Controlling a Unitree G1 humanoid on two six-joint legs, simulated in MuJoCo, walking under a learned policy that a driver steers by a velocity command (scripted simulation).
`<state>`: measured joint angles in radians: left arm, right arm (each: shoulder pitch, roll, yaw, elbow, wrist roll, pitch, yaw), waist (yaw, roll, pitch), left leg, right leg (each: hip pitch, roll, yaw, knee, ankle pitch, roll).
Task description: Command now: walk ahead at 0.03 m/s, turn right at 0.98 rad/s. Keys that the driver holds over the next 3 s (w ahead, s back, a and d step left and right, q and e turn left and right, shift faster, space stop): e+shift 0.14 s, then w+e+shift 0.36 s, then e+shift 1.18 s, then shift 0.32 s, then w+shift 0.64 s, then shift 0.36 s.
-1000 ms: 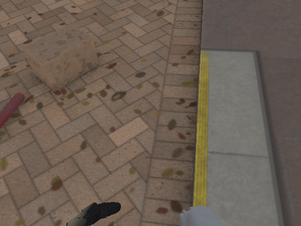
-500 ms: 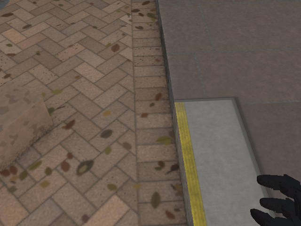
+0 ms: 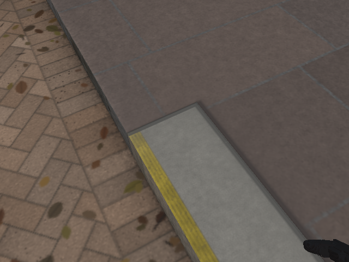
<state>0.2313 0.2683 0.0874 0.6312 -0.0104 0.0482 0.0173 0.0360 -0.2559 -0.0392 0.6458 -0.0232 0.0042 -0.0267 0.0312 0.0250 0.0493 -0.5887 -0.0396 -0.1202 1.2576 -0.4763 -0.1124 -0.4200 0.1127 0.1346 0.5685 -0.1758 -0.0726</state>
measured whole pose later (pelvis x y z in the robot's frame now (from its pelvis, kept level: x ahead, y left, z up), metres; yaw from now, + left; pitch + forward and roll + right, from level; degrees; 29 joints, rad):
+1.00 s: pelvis +0.19 -0.17 +0.15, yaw -59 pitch +2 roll +3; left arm 0.29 0.26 0.03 0.64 -0.03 -0.03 0.00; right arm -0.02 -0.28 -0.01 0.54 -0.03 -0.05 -0.01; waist 0.02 0.03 0.06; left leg -0.83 -0.02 -0.11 1.70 -0.29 0.04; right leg -0.50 0.16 0.11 0.77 -0.28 -0.13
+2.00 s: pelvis +0.28 -0.32 +0.17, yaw -110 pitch +2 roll +2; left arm 0.17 0.25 0.01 0.57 0.02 0.02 0.00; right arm 0.20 -0.32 -0.06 0.73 0.00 0.04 -0.02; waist -0.04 0.04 0.04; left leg -0.49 0.06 0.08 0.92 -0.48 -0.02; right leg -0.31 -0.01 0.01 0.57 -0.30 -0.03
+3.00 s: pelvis +0.21 -0.82 +0.16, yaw -109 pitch +2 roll -1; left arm 0.08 0.24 0.02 0.68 0.02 -0.10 -0.04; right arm 0.38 -0.25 0.00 0.83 0.01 -0.04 -0.01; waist -0.03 0.00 0.08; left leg -0.30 -0.04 -0.10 1.29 -0.51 -0.04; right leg -0.49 0.09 -0.06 0.50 -0.04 -0.10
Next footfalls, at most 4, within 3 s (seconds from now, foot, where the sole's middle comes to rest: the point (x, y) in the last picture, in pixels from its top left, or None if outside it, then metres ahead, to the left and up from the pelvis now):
0.18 left None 0.12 0.17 -0.77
0.76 right None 0.22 -0.26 -0.60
1.40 left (343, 260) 0.40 -0.44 -0.60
1.90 right None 0.17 -0.33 -0.60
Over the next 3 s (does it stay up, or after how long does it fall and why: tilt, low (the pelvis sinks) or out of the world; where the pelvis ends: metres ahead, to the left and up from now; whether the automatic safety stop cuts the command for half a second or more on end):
stays up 0.21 -0.82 0.16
